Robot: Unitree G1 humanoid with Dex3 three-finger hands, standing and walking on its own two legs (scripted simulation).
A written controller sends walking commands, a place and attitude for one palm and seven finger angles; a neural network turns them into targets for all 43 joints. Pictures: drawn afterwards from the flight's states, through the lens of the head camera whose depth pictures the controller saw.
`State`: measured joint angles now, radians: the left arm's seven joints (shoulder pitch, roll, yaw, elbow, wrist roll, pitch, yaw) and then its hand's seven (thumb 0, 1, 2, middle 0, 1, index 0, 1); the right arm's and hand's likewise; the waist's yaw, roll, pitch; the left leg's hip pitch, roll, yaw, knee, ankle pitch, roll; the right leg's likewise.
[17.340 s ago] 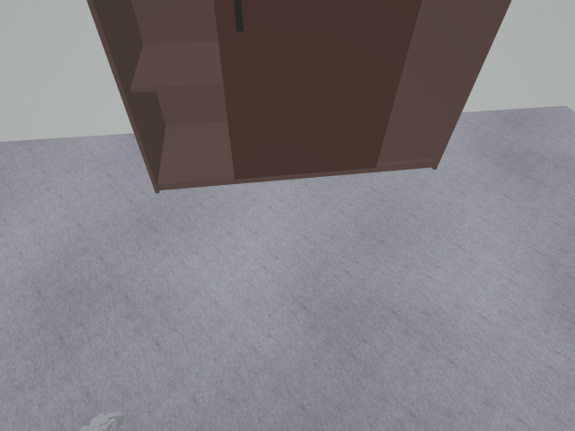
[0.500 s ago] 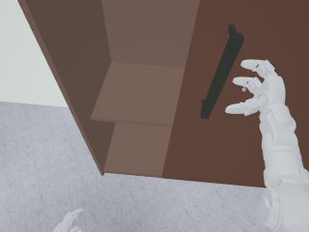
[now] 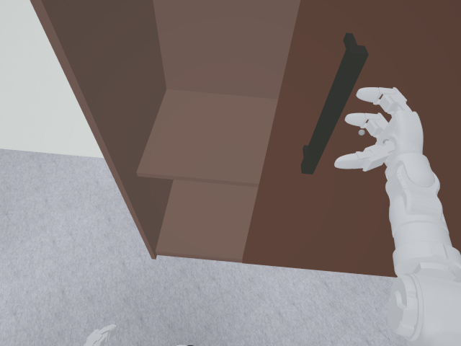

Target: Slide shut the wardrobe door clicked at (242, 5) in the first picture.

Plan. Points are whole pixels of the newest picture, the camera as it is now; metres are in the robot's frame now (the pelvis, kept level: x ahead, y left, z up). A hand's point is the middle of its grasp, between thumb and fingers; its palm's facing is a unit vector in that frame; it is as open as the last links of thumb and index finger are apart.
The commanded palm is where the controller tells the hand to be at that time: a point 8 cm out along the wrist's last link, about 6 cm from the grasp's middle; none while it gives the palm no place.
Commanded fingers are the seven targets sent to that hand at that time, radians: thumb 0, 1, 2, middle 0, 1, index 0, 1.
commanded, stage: feel for the door with the fingertips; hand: right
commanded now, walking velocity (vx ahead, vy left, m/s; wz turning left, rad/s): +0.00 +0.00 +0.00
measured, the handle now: (325, 114) +0.49 -0.11 +0.15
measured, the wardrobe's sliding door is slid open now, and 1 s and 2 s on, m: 0.38 0.38 0.38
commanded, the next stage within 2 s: slide the fingers in behind the handle in 0.40 s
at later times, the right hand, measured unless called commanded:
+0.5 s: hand (343, 127) +0.45 -0.13 +0.16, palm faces +0.00 +1.00 -0.02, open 13.8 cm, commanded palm +0.43 -0.18 +0.15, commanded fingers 0.00 0.50 -0.30 0.30 1.20 0.30 1.20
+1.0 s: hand (343, 134) +0.43 -0.13 +0.16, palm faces +0.00 +1.00 -0.01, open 14.0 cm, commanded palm +0.41 -0.18 +0.15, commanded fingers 0.00 0.50 -0.30 0.30 1.20 0.30 1.20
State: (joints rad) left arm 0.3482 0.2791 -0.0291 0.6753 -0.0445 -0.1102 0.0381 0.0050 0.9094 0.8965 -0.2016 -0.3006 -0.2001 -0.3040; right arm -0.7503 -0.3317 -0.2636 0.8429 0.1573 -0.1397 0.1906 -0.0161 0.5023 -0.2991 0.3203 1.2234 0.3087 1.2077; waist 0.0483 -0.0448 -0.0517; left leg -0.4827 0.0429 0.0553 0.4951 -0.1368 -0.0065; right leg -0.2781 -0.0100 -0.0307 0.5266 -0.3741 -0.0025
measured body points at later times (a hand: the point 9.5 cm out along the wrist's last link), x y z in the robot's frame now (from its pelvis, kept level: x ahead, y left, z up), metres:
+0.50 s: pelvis -0.01 +0.00 +0.00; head +0.03 +0.03 +0.45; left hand +0.08 +0.25 -0.12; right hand +0.45 -0.18 +0.16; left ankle +0.06 +0.13 -0.73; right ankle -0.07 -0.11 -0.73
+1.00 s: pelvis -0.01 +0.01 +0.00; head +0.02 +0.03 +0.45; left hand +0.07 +0.26 -0.12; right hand +0.43 -0.18 +0.16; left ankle +0.06 +0.13 -0.73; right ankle -0.07 -0.11 -0.73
